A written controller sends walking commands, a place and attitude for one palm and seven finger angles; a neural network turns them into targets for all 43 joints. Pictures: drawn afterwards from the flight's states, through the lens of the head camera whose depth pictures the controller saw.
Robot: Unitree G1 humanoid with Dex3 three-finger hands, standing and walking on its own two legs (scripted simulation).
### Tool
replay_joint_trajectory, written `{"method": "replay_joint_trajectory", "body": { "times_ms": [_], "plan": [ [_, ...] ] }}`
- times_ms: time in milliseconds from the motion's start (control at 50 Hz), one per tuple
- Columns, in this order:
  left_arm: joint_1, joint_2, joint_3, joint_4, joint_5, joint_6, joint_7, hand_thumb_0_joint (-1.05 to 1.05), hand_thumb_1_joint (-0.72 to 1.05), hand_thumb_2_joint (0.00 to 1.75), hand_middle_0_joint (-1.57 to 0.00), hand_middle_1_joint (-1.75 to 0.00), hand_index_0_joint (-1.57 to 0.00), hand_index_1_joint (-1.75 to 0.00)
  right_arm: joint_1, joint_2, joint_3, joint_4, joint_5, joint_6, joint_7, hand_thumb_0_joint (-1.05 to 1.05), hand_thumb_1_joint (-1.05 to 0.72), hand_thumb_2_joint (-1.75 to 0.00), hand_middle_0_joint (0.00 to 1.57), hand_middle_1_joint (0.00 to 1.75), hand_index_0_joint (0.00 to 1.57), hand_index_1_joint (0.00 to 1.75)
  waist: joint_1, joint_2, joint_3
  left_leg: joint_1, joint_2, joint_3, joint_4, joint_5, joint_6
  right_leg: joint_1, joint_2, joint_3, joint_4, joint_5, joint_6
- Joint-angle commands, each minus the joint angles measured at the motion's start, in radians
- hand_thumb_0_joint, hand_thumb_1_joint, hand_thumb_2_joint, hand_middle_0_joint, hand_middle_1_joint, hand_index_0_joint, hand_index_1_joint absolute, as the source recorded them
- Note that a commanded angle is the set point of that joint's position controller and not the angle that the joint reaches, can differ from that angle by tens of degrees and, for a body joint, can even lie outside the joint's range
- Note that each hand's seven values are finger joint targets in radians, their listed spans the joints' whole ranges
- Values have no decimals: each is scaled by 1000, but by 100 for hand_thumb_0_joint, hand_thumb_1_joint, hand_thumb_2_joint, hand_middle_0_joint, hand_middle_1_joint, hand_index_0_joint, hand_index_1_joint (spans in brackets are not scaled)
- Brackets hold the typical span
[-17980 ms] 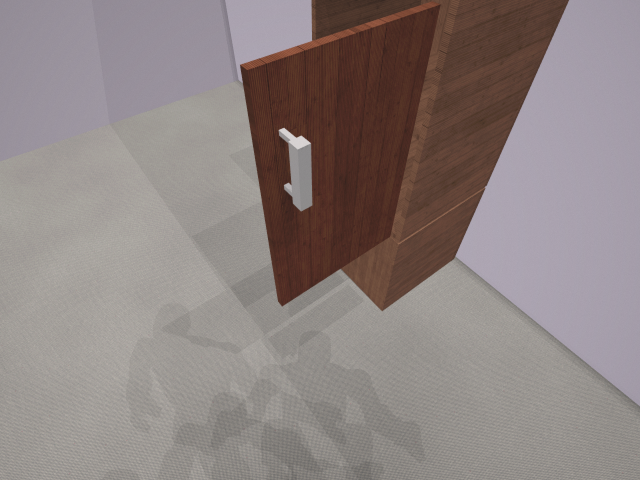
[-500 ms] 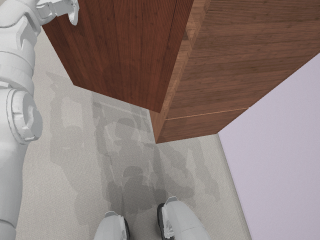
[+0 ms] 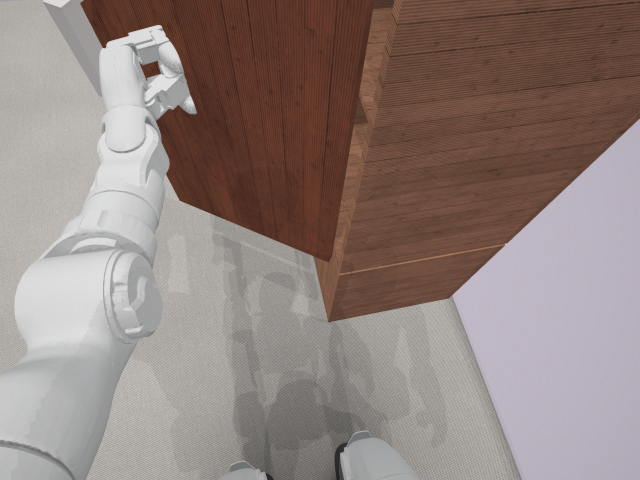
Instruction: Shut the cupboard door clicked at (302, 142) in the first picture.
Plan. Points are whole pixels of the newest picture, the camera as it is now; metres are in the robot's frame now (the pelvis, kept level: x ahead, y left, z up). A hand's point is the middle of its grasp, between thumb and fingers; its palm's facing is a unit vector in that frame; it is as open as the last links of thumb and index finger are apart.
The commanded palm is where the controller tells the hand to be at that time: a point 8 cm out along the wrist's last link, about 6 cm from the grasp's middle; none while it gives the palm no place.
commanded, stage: pull the fist back off the door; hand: left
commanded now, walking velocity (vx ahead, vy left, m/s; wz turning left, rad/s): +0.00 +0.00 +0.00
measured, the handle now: (99, 41) +0.66 +0.17 +0.12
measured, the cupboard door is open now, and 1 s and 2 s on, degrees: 55 55 55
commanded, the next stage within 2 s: draw the hand back to the body in 0.44 s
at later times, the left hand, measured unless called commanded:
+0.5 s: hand (178, 136) +0.49 +0.08 +0.12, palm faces +0.04 -1.00 -0.02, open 3.1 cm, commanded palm +0.47 +0.13 +0.12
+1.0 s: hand (106, 209) +0.39 +0.13 +0.15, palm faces +0.06 -1.00 -0.03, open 3.1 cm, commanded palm +0.34 +0.18 +0.16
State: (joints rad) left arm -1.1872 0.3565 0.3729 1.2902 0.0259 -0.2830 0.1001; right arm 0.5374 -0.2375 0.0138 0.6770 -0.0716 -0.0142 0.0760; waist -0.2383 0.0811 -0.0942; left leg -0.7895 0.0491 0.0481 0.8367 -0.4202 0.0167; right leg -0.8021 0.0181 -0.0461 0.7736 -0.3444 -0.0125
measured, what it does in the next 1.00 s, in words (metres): stands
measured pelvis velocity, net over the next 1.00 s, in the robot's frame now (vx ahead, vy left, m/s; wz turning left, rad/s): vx -0.01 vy -0.01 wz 0.01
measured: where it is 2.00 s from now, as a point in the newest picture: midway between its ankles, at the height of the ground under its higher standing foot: outside the picture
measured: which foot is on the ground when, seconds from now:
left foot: down 0.00-1.00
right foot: down 0.00-1.00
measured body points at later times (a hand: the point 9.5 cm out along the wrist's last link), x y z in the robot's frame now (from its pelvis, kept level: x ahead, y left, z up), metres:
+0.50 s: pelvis -0.01 -0.01 +0.01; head +0.07 -0.01 +0.45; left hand +0.48 +0.13 +0.13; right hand +0.05 -0.27 -0.12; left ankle -0.02 +0.10 -0.70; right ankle +0.00 -0.11 -0.70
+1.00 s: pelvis -0.01 -0.01 +0.03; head +0.01 -0.03 +0.48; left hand +0.38 +0.19 +0.15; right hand +0.07 -0.27 -0.10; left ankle -0.03 +0.10 -0.70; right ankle +0.00 -0.11 -0.70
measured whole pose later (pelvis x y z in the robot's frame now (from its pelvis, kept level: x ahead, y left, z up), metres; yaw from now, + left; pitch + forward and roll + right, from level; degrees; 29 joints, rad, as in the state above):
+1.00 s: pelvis -0.01 -0.01 +0.03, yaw +1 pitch +5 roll +0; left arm -0.44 0.20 0.16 0.57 -0.15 -0.19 -0.04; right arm 0.35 -0.26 -0.02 0.67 0.05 -0.04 -0.04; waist -0.05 0.06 -0.07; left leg -0.38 0.03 0.06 0.64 -0.35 0.01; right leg -0.41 0.01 -0.03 0.62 -0.30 -0.02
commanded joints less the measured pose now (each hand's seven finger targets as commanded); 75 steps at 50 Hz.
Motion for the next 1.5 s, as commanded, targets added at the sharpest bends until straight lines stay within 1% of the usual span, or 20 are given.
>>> {"method": "replay_joint_trajectory", "body": {
  "times_ms": [0,100,120,180,200,340,400,500,540,600,680,740,900,1040,1060,1100,1180,1280,1360,1480],
  "plan": [
    [-382,177,-24,-238,-6,-118,0,0,90,90,-130,-150,-130,-150,174,-187,-79,-39,10,-10,-12,0,-90,-90,20,30,20,30,23,-47,-458,267,-56,-38,-71,419,12,354,31,12,-71,486,-1],
    [-290,46,-105,-325,-59,-115,-39,0,90,90,-130,-150,-130,-150,121,-176,-91,-57,31,-1,-17,0,-90,-90,20,30,20,30,48,-22,-454,358,-58,-24,-91,474,7,367,31,9,-86,522,-3],
    [-270,57,-87,-329,-70,-115,-42,0,90,90,-130,-150,-130,-150,108,-178,-91,-51,34,-2,-21,0,-90,-90,20,30,20,30,55,-37,-444,365,-54,-30,-91,476,5,359,31,8,-86,518,-3],
    [-308,-13,-151,-366,-87,-122,-41,0,90,90,-130,-150,-130,-150,69,-171,-92,-45,41,-5,-29,0,-90,-90,20,30,20,30,42,-64,-401,363,-57,-30,-104,405,7,342,29,10,-100,466,1],
    [-338,-2,-146,-423,-90,-137,-35,0,90,90,-130,-150,-130,-150,62,-170,-94,-46,44,-10,-34,0,-90,-90,20,30,20,30,44,-30,-423,394,-57,-30,-101,416,6,343,26,10,-95,462,0],
    [-274,-19,-171,-416,-77,-149,-16,0,90,90,-130,-150,-130,-150,-16,-160,-83,-39,53,-23,-50,0,-90,-90,20,30,20,30,72,-32,-420,402,-60,-39,-109,390,0,342,16,13,-80,436,-3],
    [-334,-20,-178,-374,-80,-138,-7,0,90,90,-130,-150,-130,-150,-23,-164,-80,-29,55,-26,-59,0,-90,-90,20,30,20,30,43,-87,-369,382,-59,-48,-117,345,3,319,15,11,-91,394,1],
    [-328,17,-145,-333,-83,-143,-10,0,90,90,-130,-150,-130,-150,-36,-165,-71,-32,52,-39,-64,0,-90,-90,20,30,20,30,53,-92,-400,351,-63,-47,-114,333,3,348,10,21,-80,399,1],
    [-322,-28,-183,-296,-78,-140,-15,0,90,90,-130,-150,-130,-150,-42,-161,-68,-30,51,-43,-60,0,-90,-90,20,30,20,30,44,-77,-378,344,-62,-49,-112,313,-1,309,11,19,-82,372,1],
    [-148,115,-38,-301,-89,-132,-27,0,90,90,-130,-150,-130,-150,-37,-175,-71,-66,53,-35,-64,0,-90,-90,20,30,20,30,124,-121,-441,310,-68,-33,-135,329,3,440,10,24,-79,412,-4],
    [5,83,-73,-502,-105,-123,-73,0,90,90,-130,-150,-130,-150,-73,-157,-69,-119,72,-29,-66,0,-90,-90,20,30,20,30,166,-112,-465,346,-63,-11,-159,389,7,527,15,26,-95,497,-5],
    [89,20,-131,-665,-146,-89,-103,0,90,90,-130,-150,-130,-150,-115,-148,-74,-142,93,-35,-77,0,-90,-90,20,30,20,30,167,-109,-417,399,-55,-3,-192,382,11,543,19,21,-136,488,-2],
    [288,2,-180,-973,-187,13,-130,0,90,90,-130,-150,-130,-150,-225,-134,-62,-152,114,-77,-116,0,-90,-90,20,30,20,30,197,-55,-296,511,-51,-11,-272,330,16,559,14,12,-214,371,-2],
    [513,11,-173,-1119,-222,134,-178,0,90,90,-116,-135,-116,-135,-363,-123,-33,-190,134,-100,-138,0,-90,-90,20,30,20,30,242,-98,-175,541,-55,-15,-340,267,14,592,-3,10,-272,287,-2],
    [536,21,-249,-1251,-140,103,-116,0,90,90,-113,-132,-113,-132,-387,-95,-32,-209,124,-90,-148,0,-90,-90,20,30,20,30,226,-90,-143,579,-57,1,-382,276,14,609,-22,39,-324,270,7],
    [700,36,-220,-1261,-122,114,-63,0,90,90,-108,-126,-108,-126,-400,-105,-29,-202,117,-72,-158,0,-90,-90,20,30,20,30,241,-147,-117,586,-51,-10,-411,278,15,658,-22,31,-350,252,8],
    [783,39,-215,-1364,-103,132,-35,0,90,90,-97,-114,-97,-114,-445,-91,-15,-208,111,-50,-160,0,-90,-90,20,30,20,30,239,-109,-43,640,-47,-4,-458,283,13,673,-22,27,-400,246,8],
    [890,51,-198,-1510,-92,146,-16,0,90,90,-83,-99,-83,-99,-470,-82,-4,-216,100,-47,-161,0,-90,-90,20,30,20,30,248,-12,-32,699,-49,-11,-493,318,7,714,-19,17,-431,264,0],
    [1017,80,-154,-1607,-88,154,-2,0,90,90,-72,-87,-72,-87,-478,-81,-1,-221,90,-53,-160,0,-90,-90,20,30,20,30,262,-25,-56,728,-50,-17,-498,378,6,752,-16,8,-432,314,0],
    [1214,109,-81,-1690,-89,155,10,0,90,90,-56,-69,-56,-69,-490,-79,-7,-220,82,-61,-159,0,-90,-90,20,30,20,30,278,-40,-11,708,-48,-26,-505,390,1,762,-17,1,-433,308,0]
  ]
}}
